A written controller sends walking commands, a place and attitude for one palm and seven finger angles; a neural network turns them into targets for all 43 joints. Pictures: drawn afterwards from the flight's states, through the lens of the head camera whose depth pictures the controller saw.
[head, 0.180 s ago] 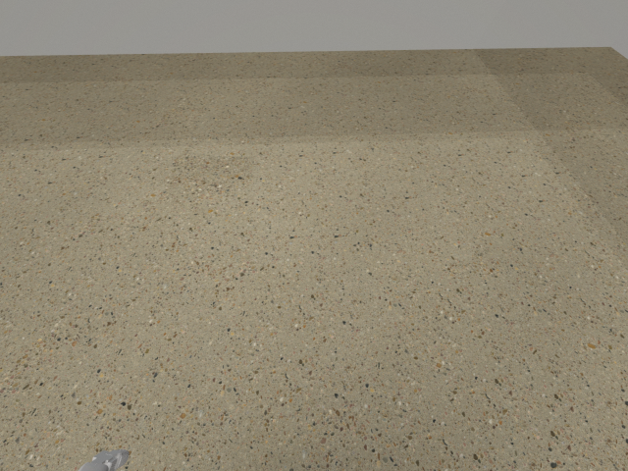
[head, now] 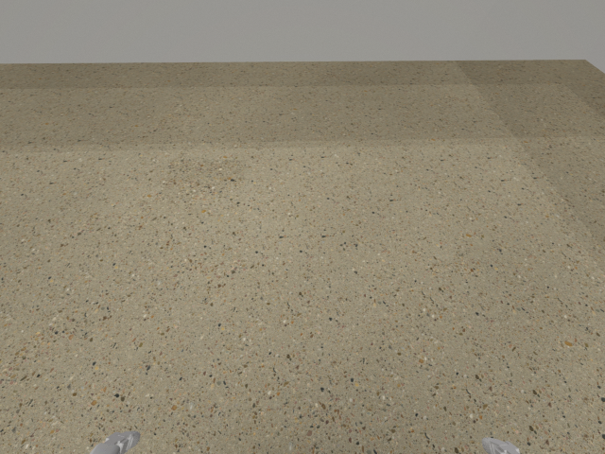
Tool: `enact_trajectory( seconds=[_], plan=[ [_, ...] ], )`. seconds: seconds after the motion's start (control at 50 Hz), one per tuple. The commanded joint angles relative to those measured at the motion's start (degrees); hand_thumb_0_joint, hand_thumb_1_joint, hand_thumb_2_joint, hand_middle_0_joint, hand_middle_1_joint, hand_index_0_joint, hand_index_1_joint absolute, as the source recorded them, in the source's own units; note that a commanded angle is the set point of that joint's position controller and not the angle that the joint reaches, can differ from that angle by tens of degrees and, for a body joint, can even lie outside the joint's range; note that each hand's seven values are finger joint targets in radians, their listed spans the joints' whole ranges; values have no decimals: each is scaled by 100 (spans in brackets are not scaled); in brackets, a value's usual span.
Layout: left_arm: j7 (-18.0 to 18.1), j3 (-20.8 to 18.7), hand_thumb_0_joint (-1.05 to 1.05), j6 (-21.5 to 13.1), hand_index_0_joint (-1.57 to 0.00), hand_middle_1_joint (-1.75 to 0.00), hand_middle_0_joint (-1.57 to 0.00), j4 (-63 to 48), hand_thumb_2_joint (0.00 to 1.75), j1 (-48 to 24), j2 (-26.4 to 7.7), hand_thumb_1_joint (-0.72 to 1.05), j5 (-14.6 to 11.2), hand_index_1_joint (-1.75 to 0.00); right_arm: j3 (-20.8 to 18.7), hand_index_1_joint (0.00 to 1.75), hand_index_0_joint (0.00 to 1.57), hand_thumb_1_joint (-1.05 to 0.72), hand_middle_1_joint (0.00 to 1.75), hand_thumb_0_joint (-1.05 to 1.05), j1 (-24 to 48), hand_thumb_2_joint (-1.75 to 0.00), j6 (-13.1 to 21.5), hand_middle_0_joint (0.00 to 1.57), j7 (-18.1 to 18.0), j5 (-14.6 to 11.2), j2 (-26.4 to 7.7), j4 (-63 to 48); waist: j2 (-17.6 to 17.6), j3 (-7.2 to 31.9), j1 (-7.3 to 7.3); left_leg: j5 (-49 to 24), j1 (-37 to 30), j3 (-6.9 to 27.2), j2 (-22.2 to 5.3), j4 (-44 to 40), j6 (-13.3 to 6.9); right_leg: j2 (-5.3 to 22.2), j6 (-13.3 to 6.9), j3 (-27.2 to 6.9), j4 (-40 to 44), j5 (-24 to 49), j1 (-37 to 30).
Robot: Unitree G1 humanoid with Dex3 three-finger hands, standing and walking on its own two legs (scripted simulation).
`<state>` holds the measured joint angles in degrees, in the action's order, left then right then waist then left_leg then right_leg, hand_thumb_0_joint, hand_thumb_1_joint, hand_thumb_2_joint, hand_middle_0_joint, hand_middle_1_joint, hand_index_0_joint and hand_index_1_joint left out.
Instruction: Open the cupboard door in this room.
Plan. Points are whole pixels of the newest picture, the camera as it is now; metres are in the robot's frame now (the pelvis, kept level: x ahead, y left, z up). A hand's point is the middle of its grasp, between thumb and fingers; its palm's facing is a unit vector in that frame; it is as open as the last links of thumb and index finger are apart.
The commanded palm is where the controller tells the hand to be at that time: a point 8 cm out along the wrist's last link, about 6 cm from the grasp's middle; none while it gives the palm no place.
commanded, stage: stand and wait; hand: left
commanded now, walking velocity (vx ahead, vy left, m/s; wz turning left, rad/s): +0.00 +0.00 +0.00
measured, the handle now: out of the picture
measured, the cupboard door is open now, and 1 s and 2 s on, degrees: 0 0 0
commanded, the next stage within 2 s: turn or walk to find it in 0.72 s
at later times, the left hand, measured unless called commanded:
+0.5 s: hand out of the picture +0.05 +0.24 -0.15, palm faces -0.03 -0.94 -0.34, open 7.4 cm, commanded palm none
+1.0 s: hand out of the picture +0.03 +0.23 -0.17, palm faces +0.04 -0.96 -0.29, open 7.4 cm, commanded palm none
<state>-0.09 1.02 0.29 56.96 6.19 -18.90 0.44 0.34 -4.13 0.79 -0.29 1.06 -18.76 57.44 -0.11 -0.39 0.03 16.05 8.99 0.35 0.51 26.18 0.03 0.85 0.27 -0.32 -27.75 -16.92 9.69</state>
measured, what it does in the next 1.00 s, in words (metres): stands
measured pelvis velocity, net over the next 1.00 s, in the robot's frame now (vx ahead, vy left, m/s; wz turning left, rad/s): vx -0.04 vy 0.00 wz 0.06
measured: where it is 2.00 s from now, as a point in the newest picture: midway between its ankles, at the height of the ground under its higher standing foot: outside the picture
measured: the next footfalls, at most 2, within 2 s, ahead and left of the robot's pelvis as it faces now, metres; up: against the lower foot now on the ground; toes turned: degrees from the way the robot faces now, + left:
right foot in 1.36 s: -0.02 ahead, -0.13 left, +0.00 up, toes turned +13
left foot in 1.70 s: -0.10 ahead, +0.12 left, +0.00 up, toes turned +27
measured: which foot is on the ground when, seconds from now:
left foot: down 0.00-1.00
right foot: down 0.00-1.00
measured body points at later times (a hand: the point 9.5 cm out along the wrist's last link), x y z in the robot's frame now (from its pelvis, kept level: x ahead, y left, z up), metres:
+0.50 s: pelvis -0.02 -0.01 +0.01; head -0.01 -0.01 +0.45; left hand +0.05 +0.29 -0.13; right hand +0.05 -0.31 -0.13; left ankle -0.02 +0.12 -0.74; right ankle -0.02 -0.12 -0.74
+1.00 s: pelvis -0.04 +0.00 +0.00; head -0.03 +0.01 +0.45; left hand +0.03 +0.28 -0.14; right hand +0.04 -0.27 -0.14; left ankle -0.02 +0.12 -0.74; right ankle -0.02 -0.12 -0.74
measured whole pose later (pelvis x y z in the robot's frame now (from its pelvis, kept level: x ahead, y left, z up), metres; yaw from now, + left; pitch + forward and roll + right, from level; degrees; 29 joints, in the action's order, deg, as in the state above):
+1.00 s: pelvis -0.04 +0.00 +0.00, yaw +4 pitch -1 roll -1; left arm 0.8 0.2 2.0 57.5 8.7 -16.3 0.6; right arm -0.3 -9.5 -1.7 0.1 0.9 -16.6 60.1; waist -0.1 -1.7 -0.6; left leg 14.4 15.7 3.9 1.2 31.0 0.1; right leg 1.5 0.4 3.3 -29.3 -15.0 13.4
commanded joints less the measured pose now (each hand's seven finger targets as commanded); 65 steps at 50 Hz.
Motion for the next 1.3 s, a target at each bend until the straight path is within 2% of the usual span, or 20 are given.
enact_trajectory(
  seconds=[0.0,0.4,0.62,0.74,0.78,0.86,0.94,0.98,1.0,1.02,1.04,1.06,1.08,1.1,1.12,1.14,1.18,1.22,1.26,1.28],
  plan=[
    [101,-336,0,-164,-20,-30,-20,-330,90,-238,-1267,90,25,-30,-317,30,20,-90,30,0,206,-90,120,20,-82,-10,-1202,-330,-38,400,-13,-1796,-174,401,-651,-346,-213,600,-242,-451,408,1827,-124],
    [66,-316,0,-191,-20,-30,-20,50,90,-114,-1295,90,2,-30,-264,30,20,-90,30,0,51,-90,116,20,-63,-48,-1240,117,-78,345,8,-1243,-191,483,-687,-617,-169,648,-250,-580,848,1278,-204],
    [52,-295,0,-170,-20,-30,-20,145,90,-141,-1295,90,13,-30,-243,30,20,-90,30,0,-5,-90,112,20,-47,-44,-1275,248,-11,98,15,-857,-37,540,-692,-797,-163,616,-220,-617,1019,633,-31],
    [58,-317,0,-174,-20,-30,-20,116,90,-136,-1301,90,16,-30,-259,30,20,-90,30,0,-11,-90,117,20,-35,-46,-1281,213,-11,167,9,-1146,12,588,-691,-706,-173,656,-205,-519,909,899,-121],
    [78,-304,0,-121,-20,-30,-20,102,90,-42,-1138,90,9,-30,-237,30,20,-90,30,0,-63,-90,67,20,-21,-37,-1109,190,-2,133,24,-1158,163,597,-665,-585,-158,687,-159,-447,792,822,-81],
    [146,-259,0,41,-20,-30,-20,14,90,292,-691,90,21,-30,-157,30,20,-90,30,0,-381,-90,-92,20,6,-16,-526,74,-194,67,49,-1088,719,562,-518,-151,-69,878,-111,-440,631,655,-46],
    [184,-343,0,99,-20,-30,-20,-249,90,377,-803,90,43,-30,-249,30,20,-90,30,0,-601,-90,-194,20,13,-20,-454,-125,-559,187,17,-901,875,392,-315,663,-35,1337,-387,-562,587,714,208],
    [197,-369,0,112,-20,-30,-20,-415,90,301,-795,90,60,-30,-307,30,20,-90,30,0,-761,-90,-219,20,20,-21,-417,-211,-562,185,-62,-801,797,377,-317,866,-46,1437,-464,-465,418,705,480],
    [202,-374,0,129,-20,-30,-20,-492,90,251,-745,90,67,-30,-328,30,20,-90,30,0,-830,-90,-227,20,25,-15,-435,-250,-408,154,-109,-855,747,513,-362,785,-92,1338,-413,-334,228,581,669],
    [202,-381,0,145,-20,-30,-20,-566,90,157,-673,90,70,-30,-349,30,20,-90,30,0,-926,-90,-226,20,34,-4,-440,-278,-107,78,-163,-943,822,828,-483,510,-179,1110,-279,-75,-95,264,803],
    [198,-379,0,165,-20,-30,-20,-632,90,150,-534,90,57,-30,-369,30,20,-90,30,0,-965,-90,-209,20,43,20,-534,-320,434,19,-170,-1030,965,1466,-733,0,-356,672,-56,264,-655,-148,879],
    [201,-374,0,168,-20,-30,-20,-690,90,149,-346,90,32,-30,-422,30,20,-90,30,0,-1044,-90,-174,20,21,45,-735,-386,1135,-17,-189,-1192,987,2514,-1236,-697,-707,123,151,519,-1505,-605,1031],
    [220,-381,0,161,-20,-30,-20,-741,90,182,-273,90,32,-30,-480,30,20,-90,30,0,-1119,-90,-149,20,-21,23,-795,-423,1415,33,-196,-1576,799,3143,-1523,-1056,-1086,-10,155,233,-2373,-1384,1330],
    [223,-387,0,147,-20,-30,-20,-764,90,257,-297,90,39,-30,-494,30,20,-90,30,0,-1098,-90,-134,20,-55,5,-802,-463,1264,132,-123,-1904,570,3184,-1594,-933,-1292,83,132,-37,-2823,-1528,1561],
    [218,-406,0,123,-20,-30,-20,-744,90,326,-229,90,32,-30,-507,30,20,-90,30,0,-1050,-90,-137,20,-83,13,-745,-480,1041,296,-91,-2147,326,2970,-1502,-734,-1315,97,134,-165,-2923,-1469,1658],
    [207,-402,0,104,-20,-30,-20,-737,90,373,-118,90,18,-30,-521,30,20,-90,30,0,-1024,-90,-144,20,-103,24,-699,-514,1007,433,-87,-2367,144,2753,-1375,-571,-1276,91,160,-158,-2791,-1391,1670],
    [193,-387,0,86,-20,-30,-20,-734,90,423,37,90,-17,-30,-548,30,20,-90,30,0,-1079,-90,-167,20,-121,35,-638,-518,835,568,-112,-2592,-22,2568,-1201,-427,-1201,0,192,-74,-2301,-1320,1483],
    [191,-393,0,84,-20,-30,-20,-763,90,463,121,90,-34,-30,-580,30,20,-90,30,0,-1167,-90,-196,20,-118,37,-597,-523,874,571,-146,-2578,34,2605,-1095,-406,-1139,-101,202,-26,-1782,-1211,1216],
    [197,-415,0,88,-20,-30,-20,-716,90,792,137,90,-46,-30,-615,30,20,-90,30,0,-1064,-90,-233,20,-98,27,-558,-576,874,625,-28,-2222,289,2532,-905,-330,-964,-194,197,36,-954,-781,666],
    [205,-429,0,72,-20,-30,-20,-663,90,987,116,90,-43,-30,-627,30,20,-90,30,0,-992,-90,-254,20,-80,7,-531,-611,782,601,53,-1769,662,2418,-743,-217,-791,-195,201,92,-310,-298,156]
  ],
)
